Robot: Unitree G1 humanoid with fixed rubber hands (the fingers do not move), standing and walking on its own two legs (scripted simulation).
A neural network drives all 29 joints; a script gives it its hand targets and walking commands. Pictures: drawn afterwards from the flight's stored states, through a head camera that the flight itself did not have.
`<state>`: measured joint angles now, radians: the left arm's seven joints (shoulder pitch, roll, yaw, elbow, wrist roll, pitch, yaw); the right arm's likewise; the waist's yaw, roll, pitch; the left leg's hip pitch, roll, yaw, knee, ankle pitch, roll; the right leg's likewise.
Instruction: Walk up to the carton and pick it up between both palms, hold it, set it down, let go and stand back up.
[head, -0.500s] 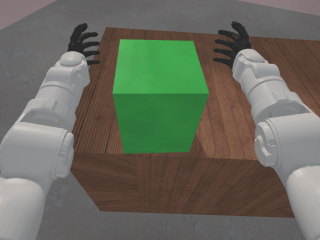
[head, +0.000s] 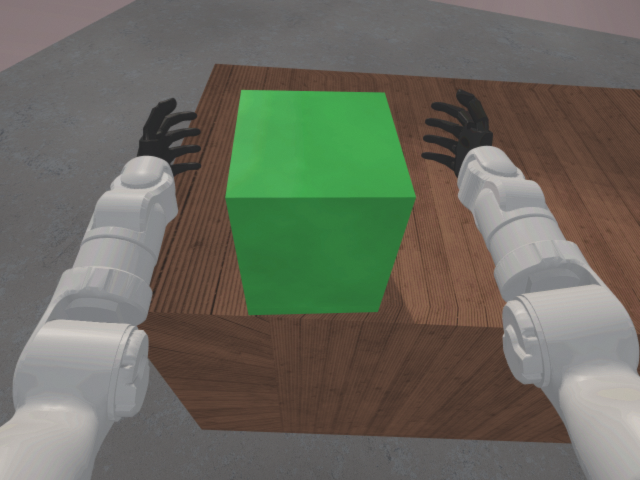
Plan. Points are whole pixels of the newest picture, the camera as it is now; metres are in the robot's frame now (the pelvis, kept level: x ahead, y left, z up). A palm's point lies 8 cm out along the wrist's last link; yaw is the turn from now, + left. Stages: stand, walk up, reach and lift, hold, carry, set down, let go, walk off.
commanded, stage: set down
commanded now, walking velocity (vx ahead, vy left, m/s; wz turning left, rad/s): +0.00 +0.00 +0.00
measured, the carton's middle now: (314, 208) +0.49 +0.02 +0.06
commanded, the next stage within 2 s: none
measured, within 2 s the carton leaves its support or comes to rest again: neither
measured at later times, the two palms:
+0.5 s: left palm (157, 238) +0.38 +0.21 +0.11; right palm (477, 233) +0.40 -0.18 +0.11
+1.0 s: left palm (153, 308) +0.31 +0.21 +0.06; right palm (483, 306) +0.33 -0.18 +0.07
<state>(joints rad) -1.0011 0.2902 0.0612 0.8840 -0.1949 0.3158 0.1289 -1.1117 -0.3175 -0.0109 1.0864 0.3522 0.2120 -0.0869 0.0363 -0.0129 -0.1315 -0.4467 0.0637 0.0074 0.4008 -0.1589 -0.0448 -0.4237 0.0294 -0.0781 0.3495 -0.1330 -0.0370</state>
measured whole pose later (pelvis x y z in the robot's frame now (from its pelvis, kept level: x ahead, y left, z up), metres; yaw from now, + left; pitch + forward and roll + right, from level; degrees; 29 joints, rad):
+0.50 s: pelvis +0.00 +0.00 +0.00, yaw -1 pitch +5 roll +0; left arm -0.54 0.19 0.16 0.41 -0.12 0.37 0.07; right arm -0.65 -0.28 0.03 0.64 0.34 0.17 -0.10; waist 0.02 0.00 -0.03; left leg -0.29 0.05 0.03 0.36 -0.16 -0.04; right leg -0.29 0.02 -0.06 0.36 -0.15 -0.03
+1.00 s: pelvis -0.01 +0.01 +0.00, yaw -2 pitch -1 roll +0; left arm -0.23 0.13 0.09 0.28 -0.09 0.22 0.10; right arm -0.31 -0.21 0.00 0.49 0.25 0.04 -0.03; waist 0.03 -0.02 0.02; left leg -0.17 0.04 0.05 0.35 -0.16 -0.03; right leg -0.19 0.01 -0.03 0.37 -0.16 -0.03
